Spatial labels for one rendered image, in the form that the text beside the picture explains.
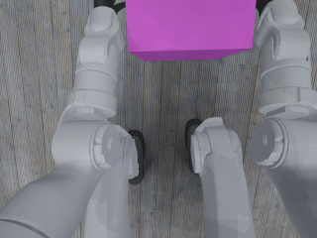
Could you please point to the right robot thigh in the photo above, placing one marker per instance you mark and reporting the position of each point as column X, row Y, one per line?
column 227, row 209

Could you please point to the left robot shin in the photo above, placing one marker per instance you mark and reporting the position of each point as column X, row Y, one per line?
column 125, row 133

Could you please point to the right robot hand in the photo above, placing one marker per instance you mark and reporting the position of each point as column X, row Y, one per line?
column 260, row 4

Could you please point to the left robot hand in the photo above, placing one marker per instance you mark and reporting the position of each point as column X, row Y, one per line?
column 110, row 4

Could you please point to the robot left forearm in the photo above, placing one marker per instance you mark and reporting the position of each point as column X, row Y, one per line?
column 96, row 72

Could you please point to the robot right forearm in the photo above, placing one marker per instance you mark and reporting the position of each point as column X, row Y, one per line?
column 285, row 64

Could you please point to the robot right upper arm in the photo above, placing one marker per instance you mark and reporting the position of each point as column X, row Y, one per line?
column 287, row 150

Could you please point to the robot left upper arm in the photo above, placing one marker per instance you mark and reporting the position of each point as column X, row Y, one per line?
column 53, row 206

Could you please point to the carton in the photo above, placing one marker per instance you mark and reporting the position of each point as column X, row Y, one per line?
column 189, row 29

